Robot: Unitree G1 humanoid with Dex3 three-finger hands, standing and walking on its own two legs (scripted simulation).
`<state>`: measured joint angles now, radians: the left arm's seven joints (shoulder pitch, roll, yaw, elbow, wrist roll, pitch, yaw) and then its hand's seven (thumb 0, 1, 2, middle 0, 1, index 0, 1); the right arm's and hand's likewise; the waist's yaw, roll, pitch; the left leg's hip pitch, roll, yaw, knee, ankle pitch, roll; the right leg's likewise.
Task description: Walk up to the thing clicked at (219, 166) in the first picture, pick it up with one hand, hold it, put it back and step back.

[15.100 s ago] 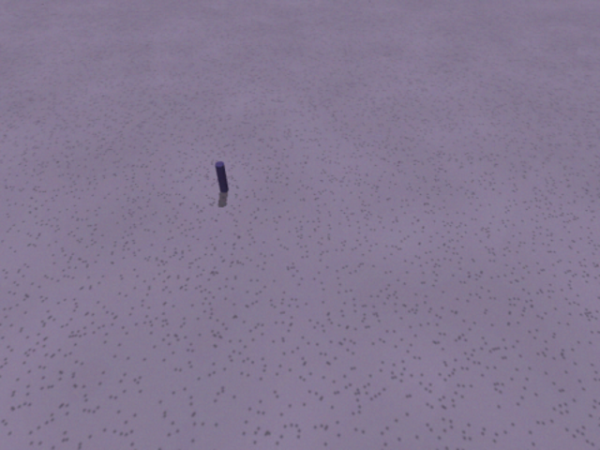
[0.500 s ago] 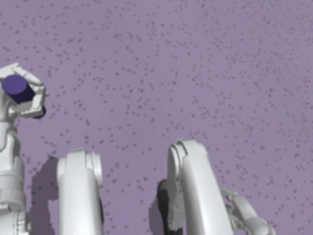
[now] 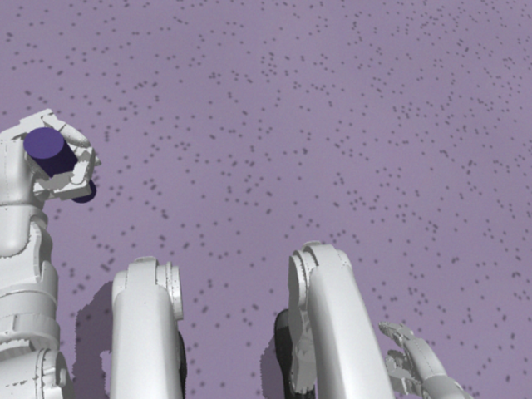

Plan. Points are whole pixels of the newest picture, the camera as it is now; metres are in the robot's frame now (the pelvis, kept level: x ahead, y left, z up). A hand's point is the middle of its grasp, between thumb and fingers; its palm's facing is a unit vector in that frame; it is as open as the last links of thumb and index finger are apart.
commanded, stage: settle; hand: left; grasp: from the side
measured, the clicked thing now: (66, 171) +0.44 +0.25 -0.06
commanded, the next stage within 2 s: lift in 0.18 s
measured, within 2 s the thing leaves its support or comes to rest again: neither
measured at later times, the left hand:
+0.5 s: hand (75, 154) +0.45 +0.22 -0.01, palm faces +0.08 -1.00 -0.05, open 5.0 cm
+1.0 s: hand (14, 124) +0.41 +0.22 +0.12, palm faces +0.09 -0.99 -0.07, open 5.0 cm
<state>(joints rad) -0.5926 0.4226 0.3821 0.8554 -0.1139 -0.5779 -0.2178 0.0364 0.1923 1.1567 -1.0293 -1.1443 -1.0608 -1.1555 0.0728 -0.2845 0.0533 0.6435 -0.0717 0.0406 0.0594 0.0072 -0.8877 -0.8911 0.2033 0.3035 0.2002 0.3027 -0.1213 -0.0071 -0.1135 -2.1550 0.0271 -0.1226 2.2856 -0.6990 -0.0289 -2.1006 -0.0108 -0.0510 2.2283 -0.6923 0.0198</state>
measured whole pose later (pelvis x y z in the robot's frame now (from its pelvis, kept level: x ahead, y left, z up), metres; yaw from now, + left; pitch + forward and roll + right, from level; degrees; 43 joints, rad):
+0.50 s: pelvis +0.00 +0.00 +0.01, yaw +1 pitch +33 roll -4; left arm -0.61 0.39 0.39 0.87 -0.11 -0.56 -0.24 0.04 0.19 1.16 -1.03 -1.14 -1.06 -1.16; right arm 0.12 -0.28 0.03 0.66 -0.06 0.03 0.05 0.01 -0.91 -0.89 0.20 0.30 0.20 0.30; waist -0.12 0.00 -0.14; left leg -2.11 0.03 -0.10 2.23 -0.69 -0.03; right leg -2.07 -0.01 -0.03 2.19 -0.69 0.01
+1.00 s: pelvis +0.01 +0.00 +0.11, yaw +2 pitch +32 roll -3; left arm -0.36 0.32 0.28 0.47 -0.16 -0.38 -0.17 0.04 0.19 1.16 -1.03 -1.15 -1.06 -1.16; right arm 0.12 -0.26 0.00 0.60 0.02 0.01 -0.01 0.01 -0.89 -0.89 0.20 0.30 0.20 0.30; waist -0.07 0.02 -0.19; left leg -1.82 0.04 -0.07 1.92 -0.68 -0.02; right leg -1.78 -0.02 -0.03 1.89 -0.68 0.02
